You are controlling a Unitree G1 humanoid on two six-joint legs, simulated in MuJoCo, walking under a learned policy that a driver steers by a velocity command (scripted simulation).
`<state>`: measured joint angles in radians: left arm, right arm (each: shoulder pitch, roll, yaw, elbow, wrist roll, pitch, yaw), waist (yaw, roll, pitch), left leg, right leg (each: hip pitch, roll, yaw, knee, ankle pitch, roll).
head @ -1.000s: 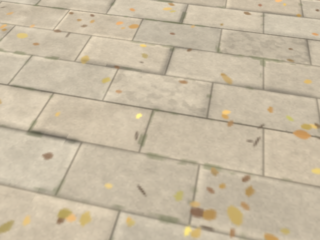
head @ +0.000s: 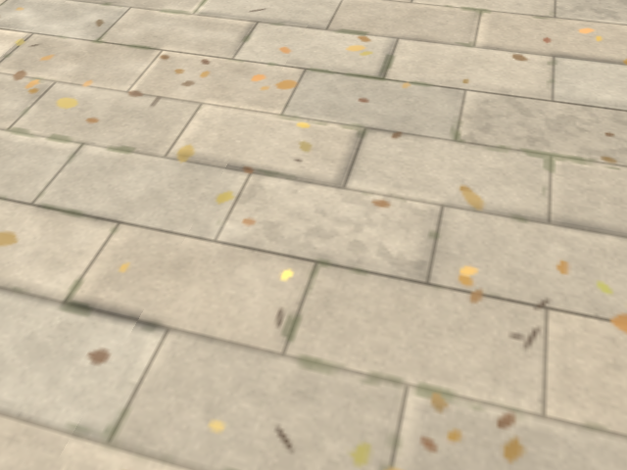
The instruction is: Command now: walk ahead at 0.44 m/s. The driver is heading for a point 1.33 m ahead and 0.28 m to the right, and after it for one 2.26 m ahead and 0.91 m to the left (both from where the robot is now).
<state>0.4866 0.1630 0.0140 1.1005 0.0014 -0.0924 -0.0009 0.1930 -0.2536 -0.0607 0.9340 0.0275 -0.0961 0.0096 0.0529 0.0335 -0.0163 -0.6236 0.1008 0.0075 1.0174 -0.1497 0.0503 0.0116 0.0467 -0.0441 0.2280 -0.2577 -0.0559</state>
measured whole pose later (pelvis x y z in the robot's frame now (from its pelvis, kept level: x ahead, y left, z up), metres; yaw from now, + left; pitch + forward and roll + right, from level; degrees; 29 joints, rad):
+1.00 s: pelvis +0.58 -0.04 +0.00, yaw -20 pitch +2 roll +0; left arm 0.27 0.25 0.08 0.79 -0.01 -0.07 -0.02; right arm 0.14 -0.28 -0.05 0.83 0.00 -0.13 0.00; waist 0.02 0.02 0.04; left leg -0.55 0.10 -0.06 1.13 -0.32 0.00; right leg -0.27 0.12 0.01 0.39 -0.15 -0.11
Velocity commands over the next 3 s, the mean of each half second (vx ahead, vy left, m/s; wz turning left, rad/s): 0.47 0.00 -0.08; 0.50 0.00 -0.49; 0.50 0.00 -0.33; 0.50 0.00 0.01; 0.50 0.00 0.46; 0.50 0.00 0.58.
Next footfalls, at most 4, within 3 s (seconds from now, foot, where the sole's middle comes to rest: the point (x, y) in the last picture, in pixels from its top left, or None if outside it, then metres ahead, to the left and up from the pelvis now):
0.24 left None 0.33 0.15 -0.78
0.82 right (405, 429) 0.62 -0.11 -0.78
1.30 left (366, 302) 0.97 -0.03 -0.78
1.82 right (495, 266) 1.10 -0.38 -0.78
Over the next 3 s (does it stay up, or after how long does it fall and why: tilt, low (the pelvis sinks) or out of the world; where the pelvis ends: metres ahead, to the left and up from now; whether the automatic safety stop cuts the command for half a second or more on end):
stays up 1.63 -0.40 -0.01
